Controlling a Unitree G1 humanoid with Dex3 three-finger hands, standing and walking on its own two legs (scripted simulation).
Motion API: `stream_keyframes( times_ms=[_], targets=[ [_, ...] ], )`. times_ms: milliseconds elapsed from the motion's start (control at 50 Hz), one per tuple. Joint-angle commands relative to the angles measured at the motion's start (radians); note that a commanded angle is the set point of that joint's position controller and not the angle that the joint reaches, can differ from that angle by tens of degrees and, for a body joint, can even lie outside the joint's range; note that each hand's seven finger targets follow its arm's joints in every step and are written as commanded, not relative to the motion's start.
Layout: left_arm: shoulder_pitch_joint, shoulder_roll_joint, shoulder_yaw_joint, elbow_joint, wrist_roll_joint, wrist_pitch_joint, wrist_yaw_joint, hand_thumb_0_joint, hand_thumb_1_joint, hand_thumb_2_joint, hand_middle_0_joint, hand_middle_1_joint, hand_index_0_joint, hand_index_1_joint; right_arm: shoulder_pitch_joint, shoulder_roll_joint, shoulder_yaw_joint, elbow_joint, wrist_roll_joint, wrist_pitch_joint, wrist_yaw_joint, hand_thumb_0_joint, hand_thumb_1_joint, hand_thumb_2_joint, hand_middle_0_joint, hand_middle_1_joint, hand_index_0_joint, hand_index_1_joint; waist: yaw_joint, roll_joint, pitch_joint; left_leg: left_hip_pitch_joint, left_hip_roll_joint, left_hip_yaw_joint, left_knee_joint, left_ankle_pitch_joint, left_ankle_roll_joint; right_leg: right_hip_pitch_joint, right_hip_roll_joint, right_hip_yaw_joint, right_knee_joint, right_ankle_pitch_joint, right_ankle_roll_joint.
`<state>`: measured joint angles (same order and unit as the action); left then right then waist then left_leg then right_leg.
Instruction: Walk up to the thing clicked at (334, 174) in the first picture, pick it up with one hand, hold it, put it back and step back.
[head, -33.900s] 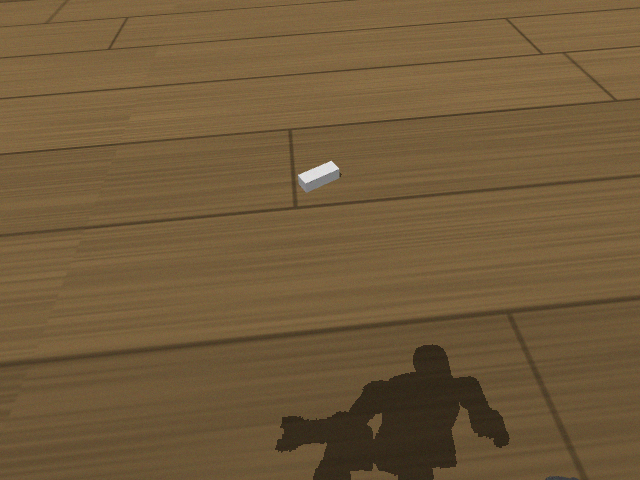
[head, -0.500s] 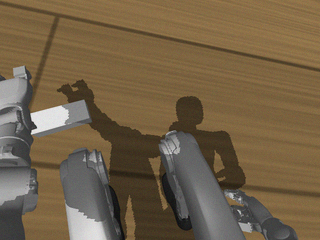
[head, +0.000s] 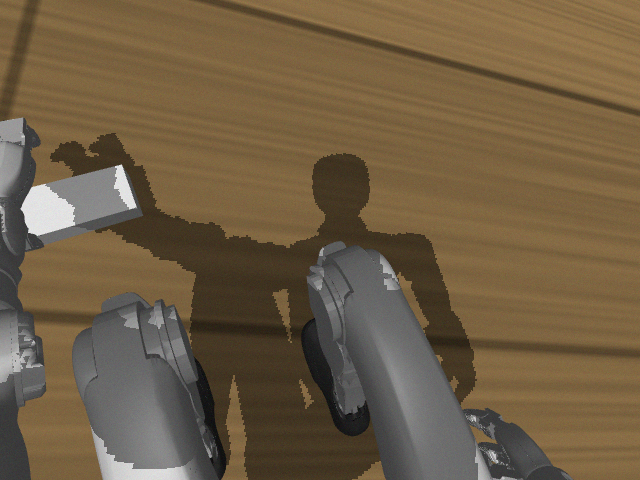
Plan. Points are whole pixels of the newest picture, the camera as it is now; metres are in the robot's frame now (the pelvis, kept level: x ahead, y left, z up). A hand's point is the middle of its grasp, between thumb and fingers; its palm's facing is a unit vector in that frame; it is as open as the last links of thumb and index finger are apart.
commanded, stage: home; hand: left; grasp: from above
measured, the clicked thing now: (69, 208) +0.48 +0.27 -0.29
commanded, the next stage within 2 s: none
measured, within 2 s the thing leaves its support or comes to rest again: neither
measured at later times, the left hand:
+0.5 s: hand out of the picture +0.35 +0.26 +0.02, palm faces -0.24 -0.68 -0.69, open 8.2 cm
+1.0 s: hand out of the picture +0.25 +0.23 +0.24, palm faces +0.21 -0.94 -0.25, open 7.4 cm
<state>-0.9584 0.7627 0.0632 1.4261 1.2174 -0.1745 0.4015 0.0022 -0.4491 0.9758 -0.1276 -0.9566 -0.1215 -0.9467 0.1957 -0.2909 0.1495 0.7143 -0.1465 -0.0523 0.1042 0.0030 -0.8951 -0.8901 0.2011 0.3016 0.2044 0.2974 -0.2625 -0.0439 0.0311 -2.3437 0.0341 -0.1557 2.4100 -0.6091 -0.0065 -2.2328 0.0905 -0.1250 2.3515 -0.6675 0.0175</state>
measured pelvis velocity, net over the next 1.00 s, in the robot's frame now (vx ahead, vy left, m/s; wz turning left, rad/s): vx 0.06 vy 0.01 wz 0.17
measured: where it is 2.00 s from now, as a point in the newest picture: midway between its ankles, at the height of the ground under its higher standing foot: (275, 418)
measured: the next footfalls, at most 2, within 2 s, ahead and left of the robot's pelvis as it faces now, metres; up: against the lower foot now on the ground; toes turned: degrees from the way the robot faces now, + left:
none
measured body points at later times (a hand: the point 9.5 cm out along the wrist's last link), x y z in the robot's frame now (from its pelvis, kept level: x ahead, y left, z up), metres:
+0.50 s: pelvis +0.01 +0.00 +0.14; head +0.19 +0.05 +0.56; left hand +0.36 +0.30 +0.07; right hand +0.19 -0.25 +0.02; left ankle +0.09 +0.13 -0.29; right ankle +0.10 -0.11 -0.29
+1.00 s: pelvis +0.06 +0.01 +0.32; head +0.13 +0.04 +0.77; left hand +0.24 +0.28 +0.26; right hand +0.26 -0.19 +0.24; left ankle +0.09 +0.13 -0.29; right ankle +0.10 -0.11 -0.29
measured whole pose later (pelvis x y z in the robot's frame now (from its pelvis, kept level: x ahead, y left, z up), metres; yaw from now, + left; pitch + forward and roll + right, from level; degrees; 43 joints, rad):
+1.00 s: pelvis +0.06 +0.01 +0.32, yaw +10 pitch +20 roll -4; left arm 0.21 0.26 0.05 0.12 -0.04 0.37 0.09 0.01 0.90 0.90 -0.21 -0.30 -0.20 -0.30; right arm 0.20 -0.20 0.07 0.56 0.05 -0.12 -0.12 0.01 -0.91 -0.90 0.21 0.30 0.21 0.30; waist -0.07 0.04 -0.19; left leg -1.15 0.02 -0.08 1.34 -0.53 -0.01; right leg -1.05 0.04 -0.05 1.28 -0.57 0.00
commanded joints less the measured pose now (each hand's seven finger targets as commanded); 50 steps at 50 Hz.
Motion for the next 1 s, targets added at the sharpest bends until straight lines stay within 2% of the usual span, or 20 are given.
stream_keyframes(
  times_ms=[0, 100, 140, 180, 220, 240, 320, 380, 420, 460, 520, 560, 600, 700, 760, 800, 840, 880, 940, 980],
  targets=[
    [-0.312, 0.25, 0.056, -0.362, -0.07, 0.03, 0.084, 0.0, -0.221, 0.907, -0.244, -0.681, -0.219, -0.708, 0.164, -0.245, -0.124, -0.033, 0.004, -0.025, -0.001, 0.0, -0.883, -0.895, 0.2, 0.3, 0.199, 0.3, 0.055, 0.523, -0.962, 0.755, -0.002, 0.081, -0.272, 0.165, 0.006, 0.339, 0.007, -0.061, -0.246, 0.236, -0.07],
    [-0.248, 0.183, 0.057, -0.418, -0.191, 0.106, 0.032, 0.0, 0.08, 0.888, -0.228, -0.548, -0.21, -0.564, 0.208, -0.228, -0.168, -0.007, 0.029, -0.019, 0.013, 0.0, -0.888, -0.896, 0.2, 0.3, 0.199, 0.3, 0.084, 0.472, -0.973, 0.748, -0.004, 0.09, -0.326, 0.164, 0.017, 0.377, 0.005, -0.051, -0.318, 0.241, -0.067],
    [-0.161, 0.144, 0.059, -0.458, -0.265, 0.14, -0.011, 0.0, 0.193, 0.93, -0.234, -0.547, -0.217, -0.563, 0.217, -0.213, -0.185, -0.013, 0.046, -0.011, 0.015, 0.0, -0.888, -0.897, 0.2, 0.3, 0.199, 0.3, 0.118, 0.427, -0.995, 0.76, -0.008, 0.098, -0.363, 0.173, 0.024, 0.443, 0.007, -0.034, -0.369, 0.243, -0.063],
    [-0.038, 0.056, 0.032, -0.486, -0.354, 0.177, -0.064, 0.0, 0.342, 0.944, -0.232, -0.51, -0.218, -0.523, 0.21, -0.192, -0.201, -0.019, 0.069, -0.002, 0.016, 0.0, -0.89, -0.897, 0.2, 0.3, 0.2, 0.3, 0.14, 0.37, -0.943, 0.74, -0.016, 0.1, -0.429, 0.133, 0.028, 0.477, 0.005, -0.017, -0.422, 0.21, -0.063],
    [0.061, -0.014, 0.0, -0.559, -0.438, 0.21, -0.132, 0.0, 0.472, 0.954, -0.229, -0.479, -0.218, -0.489, 0.19, -0.184, -0.208, -0.033, 0.093, 0.006, 0.011, 0.0, -0.892, -0.898, 0.2, 0.3, 0.2, 0.3, 0.133, 0.298, -0.9, 0.726, -0.018, 0.098, -0.466, 0.129, 0.037, 0.522, 0.007, -0.005, -0.466, 0.22, -0.059],
    [0.095, -0.001, 0.012, -0.614, -0.473, 0.223, -0.164, 0.0, 0.509, 0.937, -0.224, -0.454, -0.214, -0.463, 0.175, -0.188, -0.215, -0.048, 0.107, 0.012, 0.005, 0.0, -0.893, -0.898, 0.2, 0.3, 0.2, 0.3, 0.143, 0.245, -0.895, 0.713, -0.018, 0.101, -0.479, 0.129, 0.045, 0.552, 0.009, 0.007, -0.495, 0.227, -0.056],
    [0.29, -0.084, -0.012, -0.752, -0.607, 0.255, -0.283, 0.0, 0.743, 0.977, -0.225, -0.413, -0.218, -0.419, 0.119, -0.166, -0.21, -0.094, 0.132, 0.022, -0.016, 0.0, -0.896, -0.898, 0.2, 0.3, 0.2, 0.3, 0.141, 0.065, -0.77, 0.63, -0.015, 0.11, -0.524, 0.123, 0.066, 0.687, 0.004, 0.04, -0.598, 0.256, -0.038],
    [0.324, -0.085, 0.018, -0.965, -0.698, 0.243, -0.319, 0.0, 0.901, 0.904, -0.201, -0.302, -0.201, -0.302, 0.081, -0.154, -0.217, -0.14, 0.145, 0.013, -0.038, 0.0, -0.9, -0.9, 0.2, 0.3, 0.2, 0.3, 0.163, 0.077, -0.809, 0.709, -0.018, 0.12, -0.584, 0.115, 0.061, 0.787, -0.005, 0.062, -0.675, 0.233, -0.04],
    [0.407, -0.135, 0.011, -1.018, -0.752, 0.235, -0.326, 0.0, 0.9, 0.9, -0.2, -0.299, -0.2, -0.299, 0.048, -0.134, -0.218, -0.162, 0.155, 0.0, -0.048, 0.0, -0.9, -0.9, 0.2, 0.3, 0.2, 0.3, 0.172, 0.084, -0.76, 0.747, -0.02, 0.119, -0.645, 0.073, 0.058, 0.785, -0.008, 0.069, -0.711, 0.18, -0.042],
    [0.435, -0.103, 0.062, -1.119, -0.787, 0.228, -0.313, 0.0, 0.9, 0.9, -0.2, -0.299, -0.2, -0.299, 0.025, -0.135, -0.221, -0.183, 0.163, -0.007, -0.069, 0.0, -0.9, -0.9, 0.2, 0.3, 0.2, 0.3, 0.195, 0.158, -0.763, 0.848, -0.018, 0.11, -0.711, 0.031, 0.048, 0.778, -0.015, 0.075, -0.75, 0.118, -0.053],
    [0.522, -0.162, 0.049, -1.185, -0.833, 0.25, -0.301, 0.0, 0.9, 0.899, -0.2, -0.298, -0.2, -0.298, -0.016, -0.129, -0.217, -0.201, 0.174, -0.02, -0.093, 0.0, -0.899, -0.9, 0.2, 0.3, 0.2, 0.3, 0.204, 0.213, -0.729, 0.971, -0.01, 0.08, -0.826, -0.035, 0.036, 0.776, -0.021, 0.076, -0.788, 0.077, -0.055],
    [0.59, -0.194, 0.047, -1.23, -0.886, 0.277, -0.294, 0.0, 0.9, 0.9, -0.2, -0.298, -0.2, -0.298, -0.034, -0.128, -0.216, -0.213, 0.179, -0.029, -0.11, 0.0, -0.899, -0.9, 0.2, 0.3, 0.2, 0.3, 0.198, 0.222, -0.716, 1.038, -0.009, 0.058, -0.89, -0.066, 0.032, 0.801, -0.024, 0.074, -0.824, 0.065, -0.051],
    [0.648, -0.255, 0.007, -1.251, -0.943, 0.309, -0.301, 0.0, 0.9, 0.901, -0.2, -0.299, -0.2, -0.299, -0.049, -0.13, -0.214, -0.217, 0.183, -0.037, -0.126, 0.0, -0.898, -0.9, 0.2, 0.3, 0.2, 0.3, 0.183, 0.228, -0.674, 1.099, -0.008, 0.033, -0.962, -0.103, 0.029, 0.811, -0.027, 0.069, -0.86, 0.053, -0.048],
    [0.781, -0.278, 0.012, -1.377, -1.103, 0.388, -0.307, 0.0, 0.9, 0.901, -0.2, -0.299, -0.2, -0.299, -0.074, -0.119, -0.198, -0.258, 0.191, -0.066, -0.163, 0.0, -0.899, -0.9, 0.2, 0.3, 0.2, 0.3, 0.183, 0.193, -0.62, 1.228, -0.013, 0.022, -1.094, -0.137, 0.032, 0.941, -0.032, 0.082, -1.004, 0.025, -0.042],
    [0.859, -0.289, 0.033, -1.408, -1.154, 0.424, -0.301, 0.0, 0.9, 0.9, -0.2, -0.299, -0.2, -0.299, -0.066, -0.1, -0.184, -0.265, 0.195, -0.085, -0.185, 0.0, -0.9, -0.9, 0.2, 0.3, 0.2, 0.3, 0.178, 0.171, -0.558, 1.271, -0.02, 0.037, -1.154, -0.124, 0.033, 1.028, -0.036, 0.094, -1.102, 0.014, -0.043],
    [0.918, -0.329, 0.021, -1.429, -1.182, 0.446, -0.3, 0.0, 0.9, 0.9, -0.2, -0.299, -0.2, -0.299, -0.046, -0.085, -0.172, -0.259, 0.198, -0.095, -0.2, 0.0, -0.9, -0.9, 0.2, 0.3, 0.2, 0.3, 0.174, 0.175, -0.544, 1.334, -0.02, 0.042, -1.195, -0.052, 0.03, 1.093, -0.04, 0.093, -1.142, 0.073, -0.043],
    [0.991, -0.336, 0.051, -1.439, -1.21, 0.47, -0.294, 0.0, 0.9, 0.9, -0.2, -0.299, -0.2, -0.299, -0.026, -0.074, -0.166, -0.268, 0.201, -0.1, -0.219, 0.0, -0.9, -0.9, 0.2, 0.3, 0.2, 0.3, 0.179, 0.147, -0.538, 1.379, -0.025, 0.057, -1.222, 0.048, 0.029, 1.179, -0.042, 0.092, -1.198, 0.143, -0.043],
    [1.05, -0.367, 0.05, -1.46, -1.239, 0.491, -0.296, 0.0, 0.9, 0.9, -0.2, -0.299, -0.2, -0.299, -0.017, -0.065, -0.155, -0.272, 0.201, -0.108, -0.236, 0.0, -0.9, -0.9, 0.2, 0.3, 0.2, 0.3, 0.181, 0.134, -0.514, 1.423, -0.029, 0.068, -1.26, 0.116, 0.029, 1.251, -0.043, 0.091, -1.247, 0.195, -0.043],
    [1.122, -0.397, 0.053, -1.497, -1.269, 0.514, -0.303, 0.0, 0.9, 0.9, -0.2, -0.299, -0.2, -0.299, 0.006, -0.057, -0.149, -0.276, 0.197, -0.123, -0.259, 0.0, -0.9, -0.9, 0.2, 0.3, 0.2, 0.3, 0.174, 0.13, -0.472, 1.498, -0.029, 0.084, -1.317, 0.185, 0.03, 1.34, -0.045, 0.094, -1.325, 0.255, -0.041],
    [1.19, -0.404, 0.059, -1.524, -1.28, 0.528, -0.309, 0.0, 0.9, 0.9, -0.2, -0.299, -0.2, -0.299, 0.021, -0.051, -0.145, -0.285, 0.195, -0.132, -0.271, 0.0, -0.9, -0.9, 0.2, 0.3, 0.2, 0.3, 0.189, 0.136, -0.439, 1.55, -0.031, 0.083, -1.369, 0.22, 0.026, 1.389, -0.047, 0.089, -1.367, 0.284, -0.04]
  ],
)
